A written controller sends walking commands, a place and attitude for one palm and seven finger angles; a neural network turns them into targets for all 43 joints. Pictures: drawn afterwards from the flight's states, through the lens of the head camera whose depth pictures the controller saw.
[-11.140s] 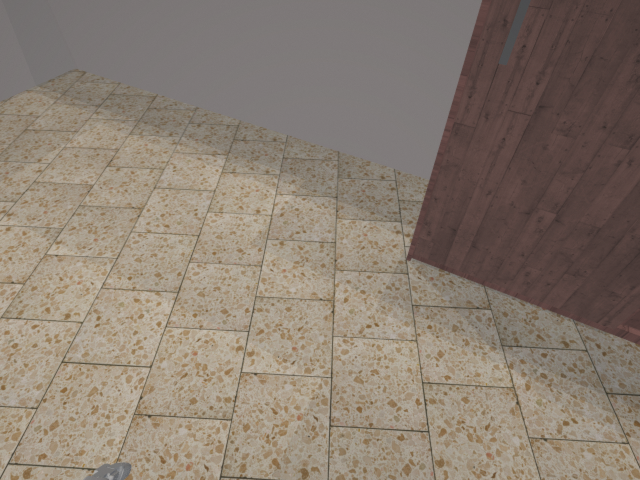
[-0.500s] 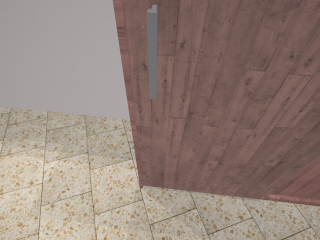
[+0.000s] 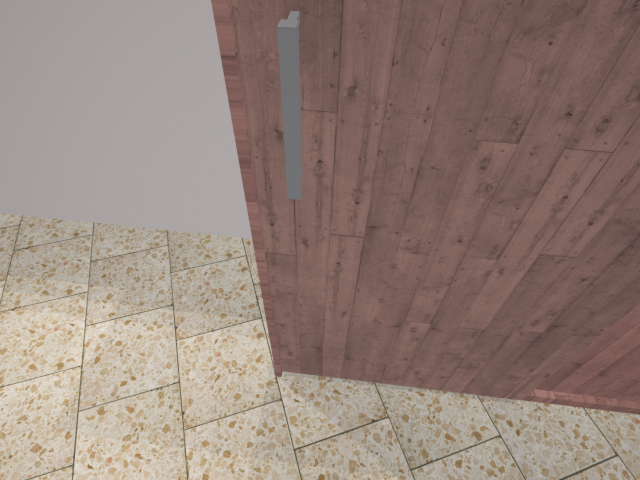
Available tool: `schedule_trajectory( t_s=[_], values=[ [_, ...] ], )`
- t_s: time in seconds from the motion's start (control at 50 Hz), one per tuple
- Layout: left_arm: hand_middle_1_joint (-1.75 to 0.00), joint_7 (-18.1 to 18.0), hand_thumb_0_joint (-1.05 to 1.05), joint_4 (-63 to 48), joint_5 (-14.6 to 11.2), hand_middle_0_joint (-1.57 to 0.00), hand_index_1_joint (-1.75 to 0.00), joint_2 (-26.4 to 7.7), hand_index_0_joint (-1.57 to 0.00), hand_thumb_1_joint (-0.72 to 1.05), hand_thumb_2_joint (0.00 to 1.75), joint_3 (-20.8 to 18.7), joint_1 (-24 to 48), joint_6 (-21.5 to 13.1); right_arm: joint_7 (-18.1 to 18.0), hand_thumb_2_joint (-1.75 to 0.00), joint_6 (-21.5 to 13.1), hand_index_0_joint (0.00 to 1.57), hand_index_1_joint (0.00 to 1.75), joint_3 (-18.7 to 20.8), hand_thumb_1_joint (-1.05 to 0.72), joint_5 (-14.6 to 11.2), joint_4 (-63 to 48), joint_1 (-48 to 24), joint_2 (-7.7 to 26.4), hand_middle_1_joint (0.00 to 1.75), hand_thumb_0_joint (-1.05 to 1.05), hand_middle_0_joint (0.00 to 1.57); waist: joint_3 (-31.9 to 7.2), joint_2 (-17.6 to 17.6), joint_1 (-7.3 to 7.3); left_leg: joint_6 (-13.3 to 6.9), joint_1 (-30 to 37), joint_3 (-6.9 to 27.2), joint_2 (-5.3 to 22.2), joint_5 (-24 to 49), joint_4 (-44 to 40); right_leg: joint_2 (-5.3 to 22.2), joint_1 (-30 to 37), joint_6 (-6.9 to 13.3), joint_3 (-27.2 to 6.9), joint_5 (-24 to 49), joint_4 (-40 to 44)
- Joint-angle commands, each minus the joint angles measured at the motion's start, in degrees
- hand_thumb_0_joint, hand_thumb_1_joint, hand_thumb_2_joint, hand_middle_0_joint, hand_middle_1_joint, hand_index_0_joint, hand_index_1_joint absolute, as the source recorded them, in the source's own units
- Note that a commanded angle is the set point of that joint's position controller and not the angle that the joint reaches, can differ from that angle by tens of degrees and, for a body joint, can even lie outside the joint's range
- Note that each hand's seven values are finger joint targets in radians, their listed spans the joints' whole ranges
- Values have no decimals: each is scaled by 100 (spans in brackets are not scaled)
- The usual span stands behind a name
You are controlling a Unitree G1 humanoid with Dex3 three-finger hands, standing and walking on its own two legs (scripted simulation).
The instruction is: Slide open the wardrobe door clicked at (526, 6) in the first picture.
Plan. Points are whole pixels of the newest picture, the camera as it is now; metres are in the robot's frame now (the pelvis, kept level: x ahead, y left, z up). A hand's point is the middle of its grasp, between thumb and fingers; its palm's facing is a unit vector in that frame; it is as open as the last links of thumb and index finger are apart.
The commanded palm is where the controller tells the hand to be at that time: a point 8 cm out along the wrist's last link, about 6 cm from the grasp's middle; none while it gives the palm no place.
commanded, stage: look again from close up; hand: left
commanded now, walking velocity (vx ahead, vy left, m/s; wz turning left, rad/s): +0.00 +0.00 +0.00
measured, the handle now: (294, 117) +0.50 +0.07 +0.20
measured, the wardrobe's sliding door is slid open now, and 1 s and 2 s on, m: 0.00 0.00 0.00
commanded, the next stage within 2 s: raise the hand with hooked fingers in 0.72 s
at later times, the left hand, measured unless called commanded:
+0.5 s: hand out of the picture +0.00 +0.17 -0.17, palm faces +0.02 -0.98 -0.20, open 7.4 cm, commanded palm none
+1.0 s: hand (173, 429) +0.18 +0.18 -0.01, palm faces +0.24 -0.96 -0.11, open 7.6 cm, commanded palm +0.09 +0.23 -0.04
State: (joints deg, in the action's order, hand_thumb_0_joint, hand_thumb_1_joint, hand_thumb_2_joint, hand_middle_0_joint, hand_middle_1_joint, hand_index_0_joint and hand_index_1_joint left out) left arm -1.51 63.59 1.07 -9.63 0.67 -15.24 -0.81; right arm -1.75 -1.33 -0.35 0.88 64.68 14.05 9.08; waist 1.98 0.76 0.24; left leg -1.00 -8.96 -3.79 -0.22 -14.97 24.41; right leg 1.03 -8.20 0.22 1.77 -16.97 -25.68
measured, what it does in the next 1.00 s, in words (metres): stands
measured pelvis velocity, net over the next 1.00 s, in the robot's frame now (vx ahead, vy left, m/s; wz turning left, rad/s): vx -0.02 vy -0.01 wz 0.04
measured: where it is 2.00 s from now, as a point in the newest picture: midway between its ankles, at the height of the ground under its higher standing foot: outside the picture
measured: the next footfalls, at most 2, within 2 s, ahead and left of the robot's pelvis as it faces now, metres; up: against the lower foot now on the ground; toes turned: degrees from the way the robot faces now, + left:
none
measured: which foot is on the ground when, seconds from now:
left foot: down 0.00-1.00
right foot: down 0.00-1.00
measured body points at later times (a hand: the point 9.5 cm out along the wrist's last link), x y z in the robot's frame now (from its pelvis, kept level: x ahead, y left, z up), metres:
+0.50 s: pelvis -0.01 -0.01 +0.00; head +0.01 -0.01 +0.45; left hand +0.00 +0.22 -0.16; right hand +0.02 -0.24 -0.16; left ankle -0.02 +0.11 -0.74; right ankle -0.04 -0.11 -0.74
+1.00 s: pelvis -0.02 -0.01 -0.01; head -0.03 -0.03 +0.44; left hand +0.16 +0.23 +0.00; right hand +0.09 -0.25 -0.13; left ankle -0.02 +0.11 -0.74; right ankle -0.04 -0.11 -0.74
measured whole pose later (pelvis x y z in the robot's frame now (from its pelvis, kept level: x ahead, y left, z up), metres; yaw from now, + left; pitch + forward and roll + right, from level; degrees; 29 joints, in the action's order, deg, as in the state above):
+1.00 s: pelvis -0.02 -0.01 -0.01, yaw +2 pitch +0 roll +1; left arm -1.9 9.9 -9.8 -9.9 -4.0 -20.6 -7.8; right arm -4.4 -13.0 0.2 -2.0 47.6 15.9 13.3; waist -1.1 -2.6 -0.8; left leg -0.5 -14.6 -1.5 -0.3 -15.4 30.3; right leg 1.4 -13.0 0.9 4.1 -18.5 -31.6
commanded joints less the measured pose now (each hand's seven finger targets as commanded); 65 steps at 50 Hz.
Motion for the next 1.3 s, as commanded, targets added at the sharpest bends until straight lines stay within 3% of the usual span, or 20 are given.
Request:
schedule_trajectory(
  t_s=[0.0,0.78,0.8,0.82,0.84,0.86,0.88,0.9,0.92,0.94,0.96,0.98,1.02,1.04,1.08,1.1,1.14,1.2,1.24,1.28],
  values=[
    [-30,-56,0,-190,-25,-20,-30,-694,-20,90,90,-153,-335,-79,-33,-90,-87,20,30,90,-90,-20,-167,275,638,30,0,20,11,-42,34,-114,-10,525,626,1331,-351,571,-101,204,-478,1516,366],
    [-30,-30,0,-188,-31,-20,-30,-826,-20,90,90,-175,-310,-122,-21,-90,-68,20,30,85,-90,-16,-152,127,744,30,0,20,42,-33,48,-37,-8,552,643,1183,-452,589,-98,233,-518,1449,587],
    [-30,-296,0,19,21,-20,-30,-602,-20,90,90,-127,-819,-206,33,-90,-95,20,30,102,-90,-71,-528,-267,737,30,0,20,201,-145,165,109,-330,235,653,1382,824,929,-285,-15,-877,3722,493],
    [-32,-139,0,-8748,-1248,-20,-32,-2100,-20,88,89,-935,3567,-1431,-228,-90,-875,20,30,215,-90,-406,-2490,-68,1665,30,0,20,-2551,-1104,-536,-64,1145,357,-25,1840,2,316,272,143,-327,2951,-21],
    [-33,-340,0,-8482,-939,-20,-33,-2474,-20,85,88,-1323,2675,-1351,-441,-90,-1288,20,30,-52,-90,-383,-2346,-585,1057,30,0,20,-1857,-1875,-131,-43,1302,57,94,2020,36,89,-16,196,-294,1989,-149],
    [-34,-441,0,-7236,-875,-21,-34,-1443,-21,83,87,-819,859,-1094,-442,-90,-1492,20,30,79,-90,-250,-2174,-347,1197,30,0,20,-2090,-1773,15,24,1010,211,161,2130,-14,44,-41,225,73,1220,-275],
    [-36,-416,0,-5813,-962,-21,-36,-62,-21,81,86,-71,-815,-499,-377,-90,-1520,20,30,71,-90,-417,-2034,-306,841,30,0,20,-1161,-908,-173,-15,527,309,229,1769,33,-24,-555,147,195,1100,-173],
    [-37,-297,0,-6926,-1242,-21,-37,-329,-21,78,85,-373,8,-583,-352,-90,-1547,20,30,165,-90,-439,-2465,-359,1139,30,0,20,-752,-541,-184,-23,120,486,171,1332,98,18,-632,99,276,1073,-154],
    [-39,-138,0,-6953,-1227,-21,-39,-613,-21,76,84,-645,92,-844,-367,-90,-1593,20,30,287,-90,-386,-2626,-391,1245,30,0,20,-576,84,-299,-24,-126,452,145,951,272,-2,-998,58,306,736,-90],
    [-40,37,0,-6500,-1189,-21,-40,-605,-21,74,83,-760,-138,-1153,-359,-90,-1646,20,30,339,-90,-320,-2770,-405,1245,30,0,20,-264,441,-263,-23,-483,426,49,731,469,-9,-1231,42,297,482,-100],
    [-42,262,0,-5763,-1263,-21,-42,-429,-21,71,82,-880,-958,-1418,-313,-90,-1636,20,30,392,-90,-251,-2850,-385,1196,30,0,20,-106,1166,-74,19,-941,414,40,514,646,-61,-1568,10,315,175,-217],
    [-43,589,0,-5109,-1382,-22,-43,-78,-22,69,81,-763,-1643,-1712,-239,-90,-1633,20,30,397,-90,-220,-2965,-544,1174,30,0,20,260,1529,68,60,-1524,394,-1,207,855,-72,-1910,-11,298,-56,-432],
    [-47,1370,0,-4864,-1601,-22,-47,-107,-22,64,79,-952,-2376,-2400,-81,-90,-1583,20,30,493,-90,-208,-3247,-726,1214,30,0,20,77,1947,277,133,-2231,300,-60,-31,1248,-37,-1946,-4,117,-134,-799],
    [-48,1803,0,-4640,-1645,-22,-48,-469,-22,62,78,-1320,-2657,-2601,32,-90,-1534,20,30,569,-90,-258,-3452,-742,1282,30,0,20,-92,1542,405,171,-2240,233,-98,169,1412,46,-1695,55,-47,331,-996],
    [-51,2595,0,-4862,-1733,-22,-51,-969,-22,57,76,-1547,-2251,-2793,101,-90,-1492,20,30,577,-90,-301,-3870,-901,1398,30,0,20,-589,982,295,163,-2345,134,-179,276,1768,170,-1500,69,-249,887,-1249],
    [-53,2777,0,-5219,-1798,-22,-53,-1254,-22,55,75,-1844,-2053,-2735,84,-90,-1464,20,30,564,-90,-336,-4063,-911,1379,30,0,20,-881,754,396,114,-2450,87,-220,233,1844,207,-1413,29,-383,858,-1266],
    [-55,2791,0,-6192,-2033,-23,-55,-1701,-23,50,73,-2335,-1575,-2580,11,-90,-1409,20,30,535,-90,-326,-4327,-877,1322,30,0,20,-1252,-4,477,64,-2367,40,-222,132,1915,202,-1420,30,-519,334,-1225],
    [-60,2430,0,-7875,-2298,-23,-60,-1490,-23,43,70,-2241,-163,-2833,-111,-90,-1455,20,30,441,-90,-291,-4449,-600,1147,30,0,20,-1611,-764,147,-14,-1847,168,-113,60,2023,37,-1782,32,-487,-246,-1201],
    [-63,2137,0,-8985,-2223,-24,-63,-1518,-24,39,68,-1889,828,-3200,-181,-90,-1550,20,30,352,-90,-216,-4295,-382,1164,30,0,20,-1614,-1003,-139,-63,-1535,387,-9,109,2069,-103,-2063,103,-368,-97,-1374],
    [-66,2030,0,-8827,-2049,-24,-66,-1125,-24,34,66,-1321,703,-3364,-253,-90,-1680,20,30,287,-90,-247,-4043,-260,1169,30,0,20,-1374,-1136,-326,-94,-1370,505,53,5,2030,-157,-2355,144,-176,-120,-1410]
  ],
)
